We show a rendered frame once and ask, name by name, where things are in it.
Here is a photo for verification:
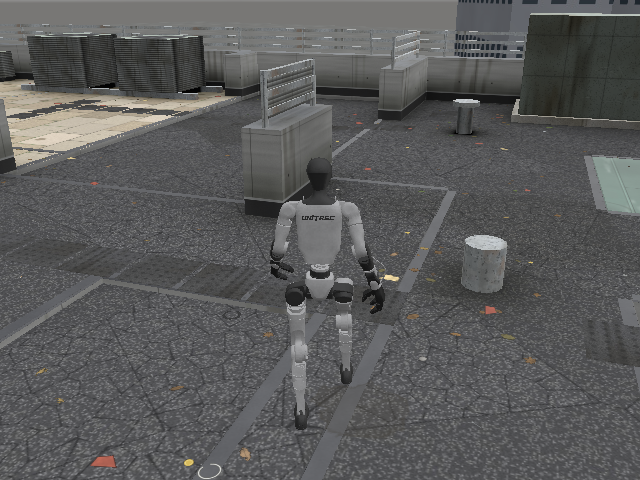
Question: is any robot right upper arm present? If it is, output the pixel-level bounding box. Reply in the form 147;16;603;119
340;201;368;258

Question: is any left robot hand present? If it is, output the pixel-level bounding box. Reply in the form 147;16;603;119
271;262;294;280

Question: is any robot right shin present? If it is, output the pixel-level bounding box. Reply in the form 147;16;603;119
339;314;352;371

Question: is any right robot hand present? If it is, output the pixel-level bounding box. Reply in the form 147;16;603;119
362;285;385;314

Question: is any robot left upper arm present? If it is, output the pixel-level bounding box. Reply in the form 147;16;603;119
272;201;299;254

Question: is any right robot foot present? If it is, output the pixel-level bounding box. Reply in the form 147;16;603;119
340;362;353;384

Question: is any robot left forearm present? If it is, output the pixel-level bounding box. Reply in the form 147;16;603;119
270;239;284;269

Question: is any robot right forearm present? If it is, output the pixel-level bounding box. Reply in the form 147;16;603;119
358;242;382;290

